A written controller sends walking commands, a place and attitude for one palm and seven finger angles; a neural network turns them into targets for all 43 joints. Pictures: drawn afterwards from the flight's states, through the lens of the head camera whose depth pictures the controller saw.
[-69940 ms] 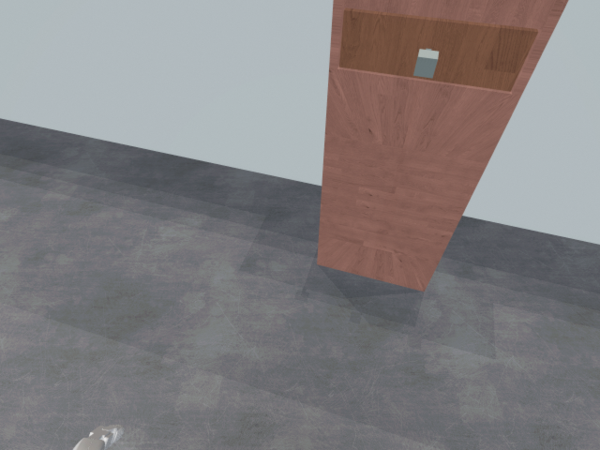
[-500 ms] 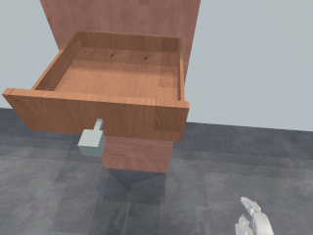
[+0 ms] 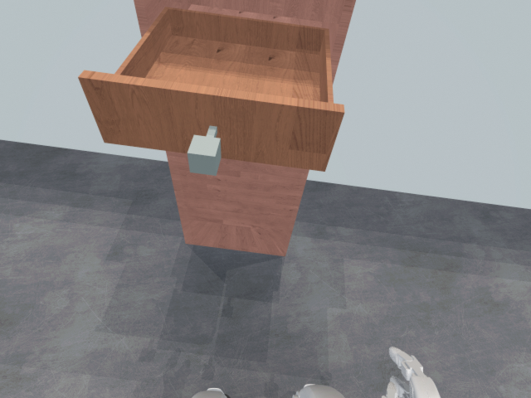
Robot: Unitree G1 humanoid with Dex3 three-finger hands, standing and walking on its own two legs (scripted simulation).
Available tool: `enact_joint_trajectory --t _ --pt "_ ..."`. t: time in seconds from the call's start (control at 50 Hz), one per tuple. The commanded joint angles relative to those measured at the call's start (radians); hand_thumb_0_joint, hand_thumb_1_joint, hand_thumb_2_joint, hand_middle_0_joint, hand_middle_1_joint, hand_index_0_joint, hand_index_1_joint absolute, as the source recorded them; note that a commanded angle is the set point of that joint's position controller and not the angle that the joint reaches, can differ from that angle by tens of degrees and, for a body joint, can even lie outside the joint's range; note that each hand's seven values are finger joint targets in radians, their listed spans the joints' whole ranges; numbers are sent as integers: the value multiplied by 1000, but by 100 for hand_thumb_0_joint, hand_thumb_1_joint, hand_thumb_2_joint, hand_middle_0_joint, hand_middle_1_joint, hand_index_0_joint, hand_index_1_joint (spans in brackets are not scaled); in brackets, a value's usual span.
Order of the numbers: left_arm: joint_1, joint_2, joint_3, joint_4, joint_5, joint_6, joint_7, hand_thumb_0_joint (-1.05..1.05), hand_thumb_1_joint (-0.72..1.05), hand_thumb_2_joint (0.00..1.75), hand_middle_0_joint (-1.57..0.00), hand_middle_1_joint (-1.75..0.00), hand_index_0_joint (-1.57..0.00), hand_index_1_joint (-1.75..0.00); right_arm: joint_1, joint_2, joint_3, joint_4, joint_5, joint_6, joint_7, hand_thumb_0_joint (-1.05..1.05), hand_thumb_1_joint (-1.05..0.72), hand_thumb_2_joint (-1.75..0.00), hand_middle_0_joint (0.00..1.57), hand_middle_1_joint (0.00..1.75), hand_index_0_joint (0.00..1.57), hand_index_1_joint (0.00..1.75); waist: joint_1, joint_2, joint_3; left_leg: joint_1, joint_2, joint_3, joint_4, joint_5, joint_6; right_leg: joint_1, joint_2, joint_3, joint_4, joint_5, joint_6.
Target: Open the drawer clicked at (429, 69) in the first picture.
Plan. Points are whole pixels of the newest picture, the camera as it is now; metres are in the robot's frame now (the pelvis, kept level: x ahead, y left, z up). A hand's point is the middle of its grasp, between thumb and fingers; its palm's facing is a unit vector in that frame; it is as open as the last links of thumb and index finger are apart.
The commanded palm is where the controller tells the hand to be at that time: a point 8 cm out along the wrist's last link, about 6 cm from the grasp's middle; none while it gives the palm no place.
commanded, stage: stop stepping back and stand still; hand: left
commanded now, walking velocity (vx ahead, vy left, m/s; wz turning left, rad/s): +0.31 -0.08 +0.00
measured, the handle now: (208, 146) +0.44 +0.12 +0.13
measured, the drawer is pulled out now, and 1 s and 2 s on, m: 0.29 0.29 0.29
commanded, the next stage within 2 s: let the arm hang, fingers relaxed in 0.92 s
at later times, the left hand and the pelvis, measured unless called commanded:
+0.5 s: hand out of the picture +0.14 +0.24 +0.32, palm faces +0.61 -0.74 -0.26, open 7.4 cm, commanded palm +0.07 +0.28 +0.32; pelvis -0.07 +0.00 -0.01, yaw -1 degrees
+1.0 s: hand out of the picture +0.16 +0.22 +0.29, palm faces +0.54 -0.74 -0.41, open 7.4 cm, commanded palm none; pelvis -0.07 -0.02 +0.01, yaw -2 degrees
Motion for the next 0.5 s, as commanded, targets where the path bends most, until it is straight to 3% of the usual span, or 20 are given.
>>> enact_joint_trajectory --t 0.0,0.04,0.08,0.1,0.12,0.14,0.16,0.18,0.2,0.22,0.24,0.26,0.3,0.32,0.34,0.36,0.38,0.4,0.44,0.48 --pt "-59 206 77 -186 -25 -15 3 0 90 90 -20 -30 -20 -30 -104 -141 -43 -158 17 -64 4 0 -90 -90 20 30 20 30 -1 233 -253 202 162 -193 -321 -240 36 144 -6 -58 -248 -42 4" --pt "-94 243 88 -123 -25 13 7 0 90 90 -20 -30 -20 -30 -106 -147 -29 -153 9 -56 -10 0 -90 -90 20 30 20 30 -4 266 -222 130 134 -174 -405 -422 2 277 18 -107 -423 -61 -14" --pt "-107 246 67 -54 -23 23 0 0 90 90 -20 -30 -20 -30 -105 -151 -17 -142 7 -44 -12 0 -90 -90 20 30 20 30 -6 245 -198 42 88 -117 -393 -453 -50 434 11 -134 -642 -37 -42" --pt "-105 254 58 -22 -18 28 -7 0 90 90 -20 -30 -20 -30 -92 -151 -16 -142 7 -33 -9 0 -90 -90 20 30 20 30 -10 172 -192 49 37 -52 -288 -416 -73 427 -37 -89 -734 -53 -79" --pt "-89 281 65 9 -18 30 -14 0 90 90 -20 -30 -20 -30 -90 -148 -17 -149 7 -17 -6 0 -90 -90 20 30 20 30 -9 34 -169 82 1 -10 -68 -305 -82 319 -159 56 -840 -93 -141" --pt "-83 313 84 24 -26 25 -14 0 90 90 -20 -30 -20 -30 -94 -153 -9 -140 2 2 -7 0 -90 -90 20 30 20 30 -4 -62 -147 140 -27 7 195 -168 -82 165 -318 238 -921 -49 -200" --pt "-133 327 81 -9 -29 10 -12 0 90 90 -20 -30 -20 -30 -104 -151 2 -134 1 16 -9 0 -90 -90 20 30 20 30 8 -99 -126 41 -26 8 331 -156 -75 194 -393 253 -919 157 -217" --pt "-141 325 94 -1 -24 -7 -9 0 90 90 -20 -30 -20 -30 -104 -154 3 -145 12 14 -10 0 -90 -90 20 30 20 30 14 -121 -161 -83 -34 22 387 -173 -73 331 -382 211 -857 388 -199" --pt "-74 248 67 12 -25 0 -13 0 90 90 -20 -30 -20 -30 -94 -151 -10 -143 36 0 -6 0 -90 -90 20 30 20 30 12 -188 -184 -125 -31 3 383 -176 -62 416 -339 165 -790 486 -161" --pt "-20 234 72 35 -25 8 -15 0 90 90 -20 -30 -20 -30 -102 -158 -11 -149 37 0 -6 0 -90 -90 20 30 20 30 10 -202 -137 -113 -13 5 326 -159 -54 402 -312 116 -753 541 -139" --pt "-13 266 94 25 -23 9 -15 0 90 90 -20 -30 -20 -30 -117 -167 -15 -154 37 7 -9 0 -90 -90 20 30 20 30 13 -185 -119 -65 -7 25 238 -152 -47 376 -311 103 -729 547 -138" --pt "-8 223 46 46 -17 10 -17 0 90 90 -20 -30 -20 -30 -134 -150 -4 -155 33 9 -16 0 -90 -90 20 30 20 30 14 -161 -76 -2 -7 40 140 -154 -33 315 -301 92 -728 495 -141" --pt "-43 215 17 47 -10 7 -15 0 90 90 -20 -30 -20 -30 -106 -160 -2 -137 22 -1 -28 0 -90 -90 20 30 20 30 -4 -82 -50 176 -21 67 -26 -107 -19 195 -252 57 -694 312 -109" --pt "-76 207 -9 33 -7 2 -16 0 90 90 -20 -30 -20 -30 -94 -177 -8 -142 16 -7 -34 0 -90 -90 20 30 20 30 -11 0 -46 229 5 8 -82 -118 1 152 -200 26 -628 236 -81" --pt "-112 227 -5 -1 -7 -8 -15 0 90 90 -20 -30 -20 -30 -99 -206 -24 -153 16 -14 -42 0 -90 -90 20 30 20 30 -7 125 -44 289 89 -114 -134 -118 44 90 -137 -3 -523 206 -45" --pt "-160 205 -36 -15 2 -12 -13 0 90 90 -20 -30 -20 -30 -90 -208 -17 -162 20 -18 -40 0 -90 -90 20 30 20 30 -3 240 -66 293 193 -291 -200 -115 93 54 -63 -51 -413 137 -11" --pt "-198 210 -34 0 6 -14 -12 0 90 90 -20 -30 -20 -30 -83 -203 -17 -168 22 -28 -33 0 -90 -90 20 30 20 30 -5 237 -55 256 252 -390 -265 -127 121 47 -31 -34 -342 15 -5" --pt "-250 245 -18 -21 21 -19 -12 0 90 90 -20 -30 -20 -30 -84 -176 -10 -151 3 -37 -34 0 -90 -90 20 30 20 30 -20 258 -61 224 264 -420 -335 -162 122 40 -50 -8 -241 -42 -12" --pt "-251 266 1 -70 23 -29 -9 0 90 90 -20 -30 -20 -30 -96 -173 -23 -148 1 -48 -26 0 -90 -90 20 30 20 30 0 190 -103 193 253 -370 -339 -187 108 102 -61 25 -206 -38 -18" --pt "-140 202 -14 -91 19 -25 -10 0 90 90 -20 -30 -20 -30 -109 -158 -23 -159 10 -60 -13 0 -90 -90 20 30 20 30 13 210 -157 170 184 -197 -316 -227 69 213 -64 -20 -343 22 -17"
